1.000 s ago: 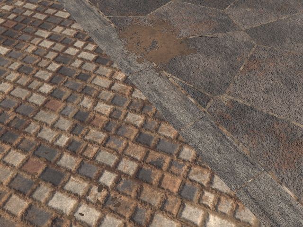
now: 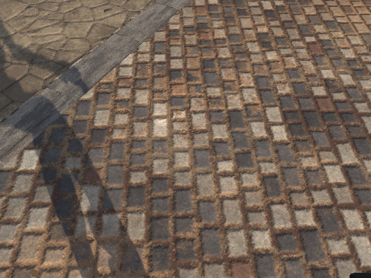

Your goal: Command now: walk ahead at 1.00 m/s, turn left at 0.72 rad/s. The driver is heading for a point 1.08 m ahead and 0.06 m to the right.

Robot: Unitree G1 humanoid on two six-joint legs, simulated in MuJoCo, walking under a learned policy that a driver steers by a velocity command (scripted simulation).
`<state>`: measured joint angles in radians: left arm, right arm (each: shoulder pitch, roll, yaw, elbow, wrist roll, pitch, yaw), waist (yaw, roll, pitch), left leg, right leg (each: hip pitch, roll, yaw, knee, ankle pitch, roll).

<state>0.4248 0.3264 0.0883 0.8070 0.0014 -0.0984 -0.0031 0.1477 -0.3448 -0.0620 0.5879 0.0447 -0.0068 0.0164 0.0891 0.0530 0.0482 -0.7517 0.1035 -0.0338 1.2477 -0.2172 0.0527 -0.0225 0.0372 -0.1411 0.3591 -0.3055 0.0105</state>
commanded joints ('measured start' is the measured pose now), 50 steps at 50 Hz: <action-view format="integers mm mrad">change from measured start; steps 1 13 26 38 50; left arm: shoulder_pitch -109 137 -412 147 -2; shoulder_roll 73 -16 -15 149 108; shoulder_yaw -4 -75 -86 18 11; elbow -71 -27 -164 -72 -77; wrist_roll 14 7 4 -21 -29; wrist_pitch -28 1 -25 7 8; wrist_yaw -4 10 -27 -40 18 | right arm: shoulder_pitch -29 321 240 376 -169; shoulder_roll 17 -248 -14 -15 35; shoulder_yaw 17 -77 -5 40 58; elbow -66 31 145 200 -22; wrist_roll -4 -25 -39 -55 -84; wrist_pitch -18 -41 -124 -115 -162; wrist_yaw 11 14 -9 6 15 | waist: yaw -71 -191 -135 90 -27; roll -61 168 -60 -286 -75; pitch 107 -359 126 -574 55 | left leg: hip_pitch -94 1352 420 90 495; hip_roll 21 150 -37 -172 -119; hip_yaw -80 -527 -64 -119 18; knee -113 -678 -1177 256 -671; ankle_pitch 150 -179 167 -179 528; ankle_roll -4 299 178 -25 -98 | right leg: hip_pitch -81 -600 -589 649 -499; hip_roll -277 -73 -171 -314 -43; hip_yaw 170 68 127 1060 411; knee -251 1010 383 -29 -176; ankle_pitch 201 -129 518 -389 287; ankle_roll -147 -52 2 -400 -212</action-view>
